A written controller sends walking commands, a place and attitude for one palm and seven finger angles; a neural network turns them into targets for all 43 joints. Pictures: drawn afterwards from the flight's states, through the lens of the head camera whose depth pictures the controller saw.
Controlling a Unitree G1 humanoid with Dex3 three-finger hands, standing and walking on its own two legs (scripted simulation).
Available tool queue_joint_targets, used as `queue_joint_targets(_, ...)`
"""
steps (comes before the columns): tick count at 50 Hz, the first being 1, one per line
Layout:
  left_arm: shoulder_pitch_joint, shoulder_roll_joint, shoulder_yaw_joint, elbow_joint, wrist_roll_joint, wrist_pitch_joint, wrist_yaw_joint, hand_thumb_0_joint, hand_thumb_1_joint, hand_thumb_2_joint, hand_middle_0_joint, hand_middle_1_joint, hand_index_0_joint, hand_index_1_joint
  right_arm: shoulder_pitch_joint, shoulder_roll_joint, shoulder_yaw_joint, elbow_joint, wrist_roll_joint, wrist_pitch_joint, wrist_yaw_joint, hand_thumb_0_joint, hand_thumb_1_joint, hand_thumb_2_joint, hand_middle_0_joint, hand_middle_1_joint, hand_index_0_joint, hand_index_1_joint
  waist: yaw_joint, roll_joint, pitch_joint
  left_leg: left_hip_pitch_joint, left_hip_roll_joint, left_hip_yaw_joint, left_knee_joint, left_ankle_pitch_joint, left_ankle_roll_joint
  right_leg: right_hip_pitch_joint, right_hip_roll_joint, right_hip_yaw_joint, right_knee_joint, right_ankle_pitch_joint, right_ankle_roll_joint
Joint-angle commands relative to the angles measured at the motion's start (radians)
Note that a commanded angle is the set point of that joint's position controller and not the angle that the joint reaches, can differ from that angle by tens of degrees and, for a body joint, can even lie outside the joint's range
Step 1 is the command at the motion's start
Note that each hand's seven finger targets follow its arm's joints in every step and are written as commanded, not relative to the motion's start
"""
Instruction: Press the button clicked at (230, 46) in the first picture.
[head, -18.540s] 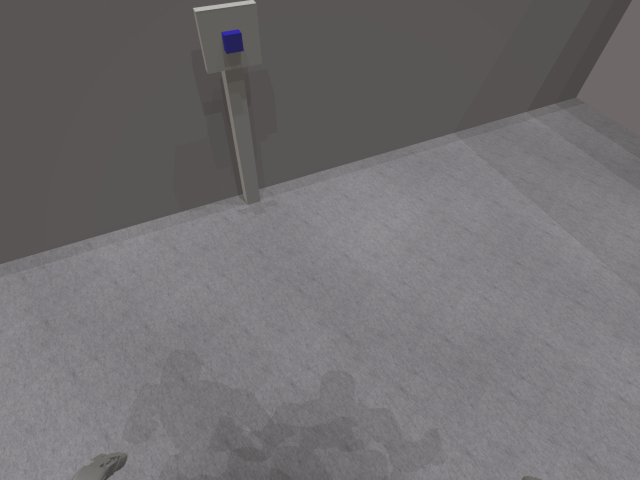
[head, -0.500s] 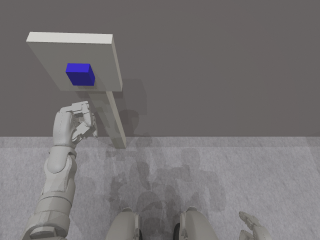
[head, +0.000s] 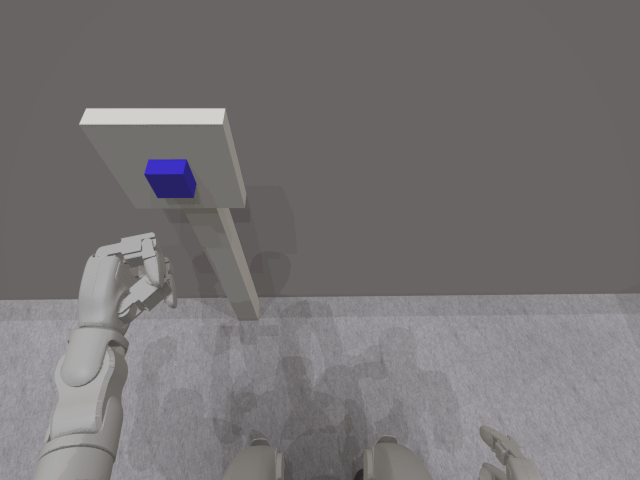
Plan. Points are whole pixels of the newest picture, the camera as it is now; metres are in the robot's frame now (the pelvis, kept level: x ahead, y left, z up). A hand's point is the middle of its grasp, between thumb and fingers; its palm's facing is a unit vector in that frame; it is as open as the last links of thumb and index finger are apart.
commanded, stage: draw the hand back to the body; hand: left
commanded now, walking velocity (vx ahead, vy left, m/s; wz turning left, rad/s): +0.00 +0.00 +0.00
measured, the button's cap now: (172, 177) +0.51 +0.22 +0.02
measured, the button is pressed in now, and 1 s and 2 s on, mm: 0 0 0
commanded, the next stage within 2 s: step back with the hand held close in 1.22 s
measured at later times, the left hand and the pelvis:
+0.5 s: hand (75, 318) +0.26 +0.22 +0.13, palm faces +0.25 -0.91 -0.33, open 3.1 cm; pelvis +0.03 +0.01 +0.06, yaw +1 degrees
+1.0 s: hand out of the picture +0.22 +0.25 +0.24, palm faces +0.39 -0.81 -0.44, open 3.1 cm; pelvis +0.04 +0.01 +0.07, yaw +0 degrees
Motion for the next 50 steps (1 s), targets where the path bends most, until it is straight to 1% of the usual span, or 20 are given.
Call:
queue_joint_targets(1, -0.133, 0.163, 0.057, -0.254, -0.028, -0.060, -0.002, 0.000, 0.900, 0.900, -1.300, -1.500, -1.300, -1.500, -0.025, -0.149, -0.050, -0.134, 0.002, -0.066, -0.030, 0.000, -0.900, -0.900, 0.200, 0.300, 0.200, 0.300, 0.000, -0.024, -0.289, 0.179, -0.040, -0.040, -0.193, 0.230, 0.007, 0.333, 0.034, 0.066, -0.192, 0.222, 0.015)
queue_joint_targets(4, -0.068, 0.175, 0.061, -0.305, -0.038, -0.059, -0.022, 0.000, 0.900, 0.900, -1.300, -1.500, -1.300, -1.500, -0.034, -0.147, -0.047, -0.139, 0.005, -0.086, -0.036, 0.000, -0.900, -0.900, 0.200, 0.300, 0.200, 0.300, 0.016, 0.018, -0.280, 0.232, -0.040, -0.041, -0.226, 0.253, 0.008, 0.375, 0.031, 0.066, -0.218, 0.242, 0.009)
queue_joint_targets(8, 0.021, 0.185, 0.068, -0.373, -0.058, -0.029, -0.041, 0.000, 0.900, 0.900, -1.300, -1.500, -1.300, -1.500, -0.053, -0.146, -0.044, -0.155, 0.011, -0.112, -0.043, 0.000, -0.900, -0.900, 0.200, 0.300, 0.200, 0.300, 0.026, 0.007, -0.235, 0.284, -0.036, -0.049, -0.270, 0.276, 0.008, 0.406, 0.031, 0.054, -0.253, 0.259, 0.009)
queue_joint_targets(12, 0.116, 0.176, 0.077, -0.487, -0.071, 0.006, -0.036, 0.000, 0.900, 0.900, -1.300, -1.500, -1.300, -1.500, -0.069, -0.135, -0.039, -0.176, 0.015, -0.147, -0.047, 0.000, -0.900, -0.900, 0.200, 0.300, 0.200, 0.300, 0.048, 0.046, -0.230, 0.361, -0.035, -0.053, -0.311, 0.321, 0.001, 0.443, 0.029, 0.037, -0.273, 0.300, 0.008)
queue_joint_targets(13, 0.141, 0.326, 0.094, -0.508, 0.089, 0.069, 0.104, 0.000, 0.900, 0.900, -1.300, -1.500, -1.300, -1.500, -0.082, -0.129, -0.051, -0.168, 0.002, -0.126, -0.063, 0.000, -0.900, -0.900, 0.200, 0.300, 0.200, 0.300, 0.079, -0.017, -0.259, 0.401, -0.021, -0.043, -0.354, 0.323, 0.015, 0.487, -0.003, 0.089, -0.336, 0.280, -0.009)
queue_joint_targets(14, 0.180, 0.212, 0.024, -0.561, 0.106, 0.110, 0.169, 0.000, 0.900, 0.900, -1.300, -1.500, -1.300, -1.500, -0.089, -0.108, -0.041, -0.189, 0.000, -0.122, -0.070, 0.000, -0.900, -0.900, 0.200, 0.300, 0.200, 0.300, 0.055, 0.005, -0.198, 0.425, -0.026, -0.033, -0.385, 0.311, 0.012, 0.488, -0.005, 0.084, -0.364, 0.282, -0.001)
queue_joint_targets(15, 0.230, 0.178, -0.012, -0.560, 0.128, 0.147, 0.216, 0.000, 0.900, 0.900, -1.300, -1.500, -1.300, -1.500, -0.088, -0.106, -0.038, -0.182, 0.003, -0.118, -0.073, 0.000, -0.900, -0.900, 0.200, 0.300, 0.200, 0.300, 0.050, 0.016, -0.133, 0.440, -0.020, -0.031, -0.403, 0.299, 0.012, 0.492, -0.008, 0.077, -0.384, 0.274, 0.001)
queue_joint_targets(18, 0.272, 0.216, 0.014, -0.646, 0.164, 0.203, 0.296, 0.000, 0.900, 0.900, -1.300, -1.500, -1.300, -1.500, -0.102, -0.112, -0.030, -0.169, -0.004, -0.115, -0.086, 0.000, -0.900, -0.900, 0.200, 0.300, 0.200, 0.300, 0.057, -0.013, -0.122, 0.507, -0.012, -0.032, -0.444, 0.356, 0.016, 0.567, -0.004, 0.067, -0.429, 0.330, -0.002)
queue_joint_targets(20, 0.269, 0.194, -0.007, -0.701, 0.179, 0.228, 0.318, 0.000, 0.900, 0.900, -1.300, -1.500, -1.300, -1.500, -0.108, -0.108, -0.024, -0.164, -0.007, -0.118, -0.088, 0.000, -0.900, -0.900, 0.200, 0.300, 0.200, 0.300, 0.055, 0.031, -0.104, 0.575, -0.011, -0.030, -0.479, 0.401, 0.013, 0.592, -0.005, 0.059, -0.454, 0.368, -0.001)
queue_joint_targets(22, 0.283, 0.186, -0.011, -0.733, 0.190, 0.245, 0.334, 0.000, 0.900, 0.900, -1.300, -1.500, -1.300, -1.500, -0.112, -0.104, -0.018, -0.155, -0.011, -0.129, -0.088, 0.000, -0.900, -0.900, 0.200, 0.300, 0.200, 0.300, 0.059, 0.026, -0.076, 0.625, -0.004, -0.041, -0.514, 0.440, 0.009, 0.611, -0.002, 0.049, -0.480, 0.378, -0.001)
queue_joint_targets(23, 0.297, 0.190, -0.011, -0.740, 0.191, 0.256, 0.336, 0.000, 0.900, 0.900, -1.300, -1.500, -1.300, -1.500, -0.122, -0.108, -0.018, -0.150, -0.015, -0.133, -0.090, 0.000, -0.900, -0.900, 0.200, 0.300, 0.200, 0.300, 0.062, -0.006, -0.061, 0.635, -0.005, -0.036, -0.526, 0.446, 0.014, 0.632, 0.000, 0.052, -0.501, 0.394, 0.000)
queue_joint_targets(28, 0.388, 0.204, 0.034, -0.812, 0.198, 0.278, 0.340, 0.000, 0.900, 0.900, -1.300, -1.500, -1.300, -1.500, -0.144, -0.102, -0.013, -0.132, -0.024, -0.148, -0.081, 0.000, -0.900, -0.900, 0.200, 0.300, 0.200, 0.300, 0.086, -0.013, -0.038, 0.715, -0.003, -0.027, -0.580, 0.565, 0.013, 0.726, 0.002, 0.049, -0.555, 0.479, 0.002)
queue_joint_targets(31, 0.447, 0.189, 0.041, -0.885, 0.198, 0.282, 0.337, 0.000, 0.900, 0.900, -1.300, -1.500, -1.300, -1.500, -0.150, -0.093, -0.009, -0.130, -0.029, -0.154, -0.068, 0.000, -0.900, -0.900, 0.200, 0.300, 0.200, 0.300, 0.093, 0.031, -0.027, 0.761, 0.003, -0.028, -0.610, 0.656, 0.004, 0.763, 0.001, 0.044, -0.573, 0.519, 0.004)
queue_joint_targets(33, 0.502, 0.201, 0.069, -0.894, 0.196, 0.287, 0.334, 0.000, 0.900, 0.900, -1.300, -1.500, -1.300, -1.500, -0.157, -0.094, -0.014, -0.124, -0.035, -0.157, -0.061, 0.000, -0.900, -0.900, 0.200, 0.300, 0.200, 0.300, 0.099, -0.023, -0.010, 0.765, 0.006, -0.020, -0.615, 0.670, 0.009, 0.782, 0.004, 0.045, -0.595, 0.549, 0.007)
queue_joint_targets(37, 0.529, 0.208, 0.103, -0.978, 0.198, 0.276, 0.330, 0.000, 0.900, 0.900, -1.300, -1.500, -1.300, -1.500, -0.159, -0.091, -0.018, -0.123, -0.039, -0.160, -0.052, 0.000, -0.900, -0.900, 0.200, 0.300, 0.200, 0.300, 0.103, 0.016, -0.014, 0.793, 0.005, -0.018, -0.632, 0.705, 0.005, 0.807, 0.005, 0.044, -0.607, 0.565, 0.009)
queue_joint_targets(41, 0.563, 0.223, 0.137, -1.037, 0.196, 0.265, 0.327, 0.000, 0.900, 0.900, -1.300, -1.500, -1.300, -1.500, -0.168, -0.088, -0.019, -0.122, -0.040, -0.166, -0.046, 0.000, -0.900, -0.900, 0.200, 0.300, 0.200, 0.300, 0.112, 0.038, 0.001, 0.798, 0.004, -0.021, -0.644, 0.701, 0.002, 0.821, 0.009, 0.048, -0.621, 0.558, 0.008)
queue_joint_targets(44, 0.593, 0.232, 0.163, -1.075, 0.193, 0.255, 0.325, 0.000, 0.900, 0.900, -1.300, -1.500, -1.300, -1.500, -0.178, -0.086, -0.023, -0.121, -0.039, -0.174, -0.046, 0.000, -0.900, -0.900, 0.200, 0.300, 0.200, 0.300, 0.117, 0.018, 0.015, 0.802, 0.005, -0.019, -0.647, 0.688, 0.003, 0.819, 0.013, 0.051, -0.627, 0.554, 0.009)
queue_joint_targets(45, 0.592, 0.235, 0.171, -1.095, 0.193, 0.251, 0.324, 0.000, 0.900, 0.900, -1.300, -1.500, -1.300, -1.500, -0.180, -0.087, -0.023, -0.121, -0.039, -0.176, -0.046, 0.000, -0.900, -0.900, 0.200, 0.300, 0.200, 0.300, 0.120, 0.043, 0.011, 0.802, 0.005, -0.022, -0.651, 0.678, 0.000, 0.819, 0.014, 0.052, -0.628, 0.537, 0.008)
queue_joint_targets(47, 0.611, 0.241, 0.194, -1.107, 0.191, 0.242, 0.326, 0.000, 0.900, 0.900, -1.300, -1.500, -1.300, -1.500, -0.183, -0.083, -0.026, -0.118, -0.039, -0.183, -0.047, 0.000, -0.900, -0.900, 0.200, 0.300, 0.200, 0.300, 0.122, 0.023, 0.030, 0.798, 0.004, -0.018, -0.652, 0.652, 0.002, 0.810, 0.015, 0.052, -0.636, 0.529, 0.009)
queue_joint_targets(50, 0.624, 0.188, 0.158, -1.008, 0.190, 0.250, 0.316, 0.000, 0.900, 0.900, -1.300, -1.500, -1.300, -1.500, -0.180, -0.089, -0.031, -0.106, -0.038, -0.171, -0.048, 0.000, -0.900, -0.900, 0.200, 0.300, 0.200, 0.300, 0.112, -0.028, 0.106, 0.775, 0.006, -0.012, -0.670, 0.560, 0.006, 0.778, 0.018, 0.053, -0.659, 0.475, 0.010)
